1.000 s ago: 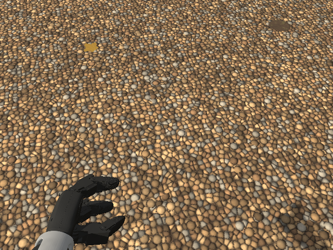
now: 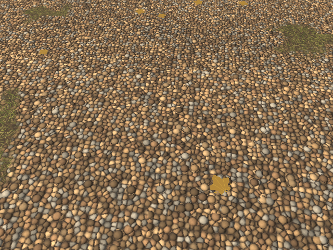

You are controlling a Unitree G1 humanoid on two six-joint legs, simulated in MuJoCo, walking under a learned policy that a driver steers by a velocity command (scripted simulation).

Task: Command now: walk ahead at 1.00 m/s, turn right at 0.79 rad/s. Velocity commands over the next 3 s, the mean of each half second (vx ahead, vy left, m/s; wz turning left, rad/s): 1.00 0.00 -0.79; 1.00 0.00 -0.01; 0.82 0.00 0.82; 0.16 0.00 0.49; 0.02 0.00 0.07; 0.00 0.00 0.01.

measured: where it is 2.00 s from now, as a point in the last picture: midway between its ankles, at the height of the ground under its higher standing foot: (243, 83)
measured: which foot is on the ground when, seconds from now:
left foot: up 0.00-0.34, down 0.36-0.80, up 0.82-1.00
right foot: down 0.00-0.36, up 0.38-0.78, down 0.80-1.00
